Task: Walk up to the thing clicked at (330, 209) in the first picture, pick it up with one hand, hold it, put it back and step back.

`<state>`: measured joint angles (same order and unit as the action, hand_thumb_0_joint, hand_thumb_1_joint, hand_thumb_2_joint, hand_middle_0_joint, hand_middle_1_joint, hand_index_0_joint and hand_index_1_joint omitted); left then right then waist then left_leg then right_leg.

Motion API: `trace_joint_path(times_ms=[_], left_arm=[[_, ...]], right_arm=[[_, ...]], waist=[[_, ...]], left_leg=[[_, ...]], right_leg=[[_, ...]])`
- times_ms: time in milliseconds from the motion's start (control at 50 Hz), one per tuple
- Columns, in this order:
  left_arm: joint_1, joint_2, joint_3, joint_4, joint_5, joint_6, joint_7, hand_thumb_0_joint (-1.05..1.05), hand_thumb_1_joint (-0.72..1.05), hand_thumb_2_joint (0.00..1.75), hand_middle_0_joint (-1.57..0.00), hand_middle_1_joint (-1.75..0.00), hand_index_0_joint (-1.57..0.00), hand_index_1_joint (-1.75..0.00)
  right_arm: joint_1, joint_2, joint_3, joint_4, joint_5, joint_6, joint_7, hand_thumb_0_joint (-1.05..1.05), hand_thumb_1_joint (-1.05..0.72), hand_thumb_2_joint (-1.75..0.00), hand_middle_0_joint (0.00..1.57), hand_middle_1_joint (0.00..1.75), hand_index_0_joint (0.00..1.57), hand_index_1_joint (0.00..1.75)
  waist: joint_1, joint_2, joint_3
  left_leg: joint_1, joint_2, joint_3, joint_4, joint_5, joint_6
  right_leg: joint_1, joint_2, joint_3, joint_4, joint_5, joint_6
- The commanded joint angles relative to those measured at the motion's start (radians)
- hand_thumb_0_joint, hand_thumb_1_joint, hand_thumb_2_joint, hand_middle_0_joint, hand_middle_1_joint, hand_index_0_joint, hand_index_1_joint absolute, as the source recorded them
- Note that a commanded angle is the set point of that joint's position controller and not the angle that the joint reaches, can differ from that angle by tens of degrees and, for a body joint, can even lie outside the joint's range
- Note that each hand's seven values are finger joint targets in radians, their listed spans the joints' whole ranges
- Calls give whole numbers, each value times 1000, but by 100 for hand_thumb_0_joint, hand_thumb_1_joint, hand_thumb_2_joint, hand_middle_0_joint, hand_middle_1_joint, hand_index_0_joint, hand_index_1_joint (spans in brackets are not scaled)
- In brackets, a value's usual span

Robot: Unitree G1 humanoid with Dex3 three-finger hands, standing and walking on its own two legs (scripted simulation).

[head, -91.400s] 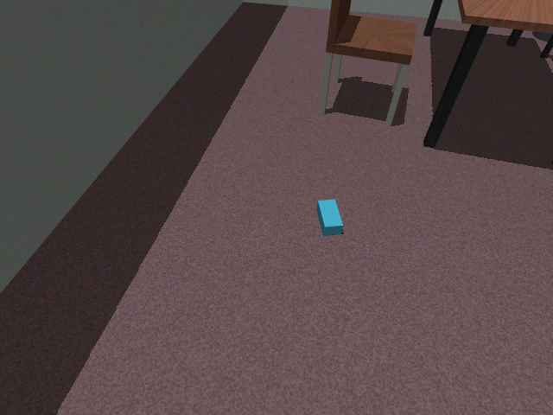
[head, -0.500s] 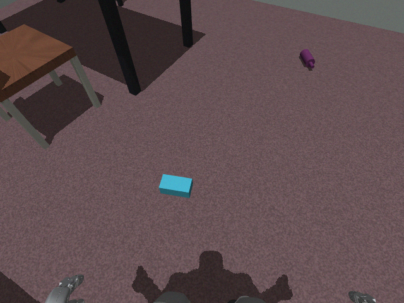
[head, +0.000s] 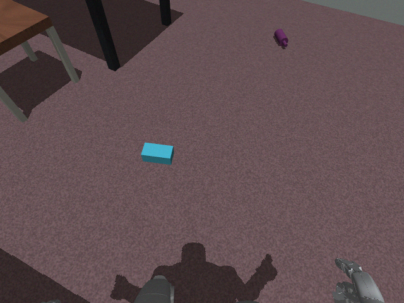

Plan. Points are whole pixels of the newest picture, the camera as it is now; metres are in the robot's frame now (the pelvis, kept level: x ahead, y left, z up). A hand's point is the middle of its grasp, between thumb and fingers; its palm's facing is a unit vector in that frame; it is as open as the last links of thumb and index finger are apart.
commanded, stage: step back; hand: left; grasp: from above
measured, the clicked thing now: (158, 153) +0.87 +0.27 -0.72
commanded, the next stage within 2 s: stand in 1.64 s
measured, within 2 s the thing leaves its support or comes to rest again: neither
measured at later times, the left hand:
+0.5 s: hand out of the picture -0.05 +0.23 -0.14, palm faces +0.09 -0.93 -0.34, open 7.4 cm
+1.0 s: hand out of the picture -0.23 +0.20 -0.12, palm faces +0.12 -0.89 -0.44, open 7.4 cm
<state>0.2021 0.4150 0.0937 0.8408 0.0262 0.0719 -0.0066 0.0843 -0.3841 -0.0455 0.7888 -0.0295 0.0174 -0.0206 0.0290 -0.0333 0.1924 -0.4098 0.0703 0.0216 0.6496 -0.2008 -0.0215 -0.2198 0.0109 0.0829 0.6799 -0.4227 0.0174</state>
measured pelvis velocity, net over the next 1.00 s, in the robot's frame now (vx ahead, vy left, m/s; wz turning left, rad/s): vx -0.25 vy -0.09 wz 0.13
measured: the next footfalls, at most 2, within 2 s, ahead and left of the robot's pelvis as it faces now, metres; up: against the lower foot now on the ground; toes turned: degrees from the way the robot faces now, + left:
left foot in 0.36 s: -0.11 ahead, +0.08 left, +0.00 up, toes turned +5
right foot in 0.68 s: -0.22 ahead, -0.21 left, +0.00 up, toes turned +5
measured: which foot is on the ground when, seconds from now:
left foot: down 0.00-0.04, up 0.06-0.34, down 0.36-0.70, up 0.72-0.98, down 1.00-1.00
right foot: down 0.00-0.38, up 0.40-0.66, down 0.68-1.00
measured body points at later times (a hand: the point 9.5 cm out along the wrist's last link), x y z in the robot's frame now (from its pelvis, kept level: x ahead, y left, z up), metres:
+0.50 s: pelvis -0.16 -0.04 +0.01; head -0.11 -0.02 +0.46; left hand -0.06 +0.27 -0.11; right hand -0.06 -0.34 -0.10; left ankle -0.15 +0.08 -0.72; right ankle -0.14 -0.17 -0.64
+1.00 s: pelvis -0.25 -0.09 +0.01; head -0.23 -0.10 +0.46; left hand -0.24 +0.24 -0.09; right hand -0.15 -0.39 -0.13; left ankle -0.27 +0.04 -0.71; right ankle -0.26 -0.21 -0.72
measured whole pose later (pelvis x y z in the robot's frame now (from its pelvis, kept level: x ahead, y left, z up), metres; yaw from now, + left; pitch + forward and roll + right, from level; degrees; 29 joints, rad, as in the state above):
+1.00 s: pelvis -0.25 -0.09 +0.01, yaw +7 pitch -2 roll +0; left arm 0.24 0.38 0.06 0.93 0.04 -0.02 0.00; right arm 0.23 -0.40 -0.06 0.97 -0.03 0.03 0.02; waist 0.02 0.04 0.07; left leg -0.27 -0.01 -0.05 0.66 -0.45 0.00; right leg -0.22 -0.02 -0.03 0.63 -0.38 -0.01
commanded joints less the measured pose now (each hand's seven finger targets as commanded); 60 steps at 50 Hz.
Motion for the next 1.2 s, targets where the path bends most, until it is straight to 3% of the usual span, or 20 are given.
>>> trace_joint_path(times_ms=[0,20,40,120,240,300,320,360,400,460,600,640,680,720,780,880,980,1020,1060,1180], left_arm=[[143,220,70,-24,19,-39,4,0,90,90,-20,-30,-20,-30],[70,312,88,-63,16,-34,-2,0,90,90,-20,-30,-20,-30],[-25,369,94,-104,24,-36,5,0,90,90,-20,-30,-20,-30],[-160,199,58,-134,19,-43,22,0,90,90,-20,-30,-20,-30],[-39,190,57,-141,29,-30,38,0,90,90,-20,-30,-20,-30],[-49,187,43,-153,3,-11,32,0,90,90,-20,-30,-20,-30],[-63,172,33,-162,1,-4,27,0,90,90,-20,-30,-20,-30],[-30,118,18,-167,-11,-1,25,0,90,90,-20,-30,-20,-30],[-126,193,43,-165,1,3,37,0,90,90,-20,-30,-20,-30],[-37,169,40,-117,-18,2,23,0,90,90,-20,-30,-20,-30],[-20,139,13,-72,-8,-70,17,0,90,90,-20,-30,-20,-30],[77,127,23,7,1,-93,27,0,90,90,-20,-30,-20,-30],[99,258,53,30,22,-109,34,0,90,90,-20,-30,-20,-30],[-89,349,63,-26,24,-103,33,0,90,90,-20,-30,-20,-30],[-89,217,35,0,9,-121,35,0,90,90,-20,-30,-20,-30],[33,246,47,34,16,-126,30,0,90,90,-20,-30,-20,-30],[-22,227,24,18,3,-108,19,0,90,90,-20,-30,-20,-30],[-17,126,-8,1,-11,-112,19,0,90,90,-20,-30,-20,-30],[-85,205,14,11,-10,-108,31,0,90,90,-20,-30,-20,-30],[-22,159,10,61,-12,-125,9,0,90,90,-20,-30,-20,-30]], right_arm=[[8,-223,-66,-73,17,14,-5,0,-90,-90,20,30,20,30],[-18,-169,-57,-94,24,13,-17,0,-90,-90,20,30,20,30],[-12,-212,-77,-76,21,17,-31,0,-90,-90,20,30,20,30],[99,-195,-58,-1,32,8,-19,0,-90,-90,20,30,20,30],[107,-156,-37,-20,12,-18,-25,0,-90,-90,20,30,20,30],[186,-158,-50,20,2,-26,-22,0,-90,-90,20,30,20,30],[206,-170,-59,28,-4,-26,-22,0,-90,-90,20,30,20,30],[124,-328,-92,3,-18,-20,-16,0,-90,-90,20,30,20,30],[71,-363,-101,-22,-15,-28,-27,0,-90,-90,20,30,20,30],[0,-241,-58,-40,-18,-27,-30,0,-90,-90,20,30,20,30],[89,-237,-69,-3,-14,-7,-4,0,-90,-90,20,30,20,30],[65,-243,-65,9,-8,16,6,0,-90,-90,20,30,20,30],[77,-121,-26,-25,5,14,9,0,-90,-90,20,30,20,30],[4,-217,-67,-5,0,16,-3,0,-90,-90,20,30,20,30],[36,-193,-50,51,16,0,13,0,-90,-90,20,30,20,30],[3,-175,-44,45,-6,-20,26,0,-90,-90,20,30,20,30],[114,-173,-67,108,-9,-45,34,0,-90,-90,20,30,20,30],[198,-264,-99,129,-17,-59,25,0,-90,-90,20,30,20,30],[182,-330,-113,120,-7,-51,32,0,-90,-90,20,30,20,30],[101,-234,-77,101,-5,-46,34,0,-90,-90,20,30,20,30]], waist=[[16,41,-273],[31,-220,-207],[40,-282,-144],[-50,-114,-116],[21,-190,-223],[-9,-134,-273],[-14,-105,-282],[20,252,-256],[-39,249,-188],[28,141,-194],[-61,252,-291],[-8,206,-283],[-3,-144,-228],[12,-145,-91],[-26,-47,-61],[39,-141,-94],[-30,-110,-175],[-55,172,-264],[-71,175,-161],[-36,202,-124]], left_leg=[[-25,17,-140,51,-12,91],[-118,-160,-63,260,-355,33],[-29,-142,-134,477,-436,12],[-43,-198,-168,577,-261,18],[-69,-117,-73,131,-333,0],[112,-107,-18,-258,-63,26],[196,-80,-71,-297,76,41],[334,260,-488,-303,334,200],[34,371,-551,-311,326,338],[125,164,-217,-219,455,234],[359,127,-185,-128,124,225],[240,89,-124,-5,127,177],[-148,-74,-87,187,-285,65],[33,-43,-210,332,-344,23],[-61,-103,-180,286,-198,25],[-75,-79,-111,101,-277,7],[238,-109,-24,-261,-127,44],[481,129,-417,-339,-31,146],[289,278,-562,-385,-293,306],[203,121,-288,-314,-12,207]], right_leg=[[123,-108,157,-266,173,-92],[-39,-302,382,-375,103,-214],[-271,-434,518,-433,109,-324],[-176,-203,114,-274,389,-201],[190,-239,128,-147,628,-218],[165,-205,86,-9,639,-171],[68,-186,85,8,531,-130],[-322,64,-68,281,-148,-41],[-180,17,104,552,-209,-28],[-235,95,108,639,-79,-30],[-118,-2,-59,-86,-90,0],[74,31,-121,-405,112,-24],[179,-205,349,-361,141,-91],[-313,-421,535,-458,-232,-273],[-71,-210,180,-321,173,-157],[72,-249,197,-319,158,-188],[-6,-214,87,-169,268,-146],[-245,-41,-72,175,221,-48],[-282,-55,-52,261,-196,-53],[-144,-34,-124,33,-2,-31]])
